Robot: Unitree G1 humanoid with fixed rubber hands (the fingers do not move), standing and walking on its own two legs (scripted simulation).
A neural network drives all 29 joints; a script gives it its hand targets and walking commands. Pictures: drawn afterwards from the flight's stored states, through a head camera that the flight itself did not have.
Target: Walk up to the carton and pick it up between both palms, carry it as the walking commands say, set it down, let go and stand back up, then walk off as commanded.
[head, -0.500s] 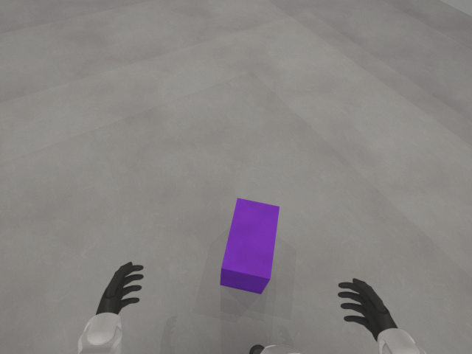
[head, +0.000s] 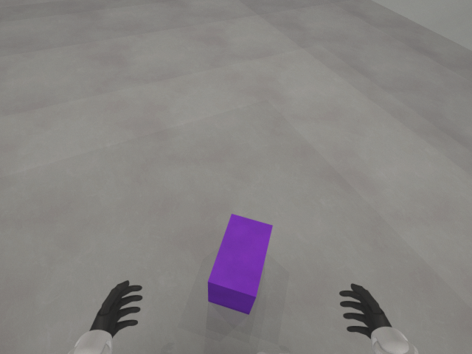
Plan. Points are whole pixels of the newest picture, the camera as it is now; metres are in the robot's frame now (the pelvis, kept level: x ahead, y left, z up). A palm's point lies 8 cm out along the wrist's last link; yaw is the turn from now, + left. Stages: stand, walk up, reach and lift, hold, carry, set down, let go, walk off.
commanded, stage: let go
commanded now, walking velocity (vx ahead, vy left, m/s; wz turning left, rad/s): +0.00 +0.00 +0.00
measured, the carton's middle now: (240, 263) +0.52 -0.06 -0.65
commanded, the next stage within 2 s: stand in 0.06 s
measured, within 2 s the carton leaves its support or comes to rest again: neither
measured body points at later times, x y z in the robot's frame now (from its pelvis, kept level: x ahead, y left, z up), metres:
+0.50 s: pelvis +0.07 +0.02 +0.01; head +0.12 +0.02 +0.45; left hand +0.19 +0.33 -0.10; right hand +0.20 -0.25 -0.11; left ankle -0.01 +0.16 -0.72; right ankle +0.03 -0.06 -0.73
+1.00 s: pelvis +0.06 +0.06 +0.01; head +0.08 +0.05 +0.46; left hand +0.18 +0.35 -0.10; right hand +0.16 -0.23 -0.11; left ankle -0.01 +0.16 -0.73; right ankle +0.03 -0.06 -0.73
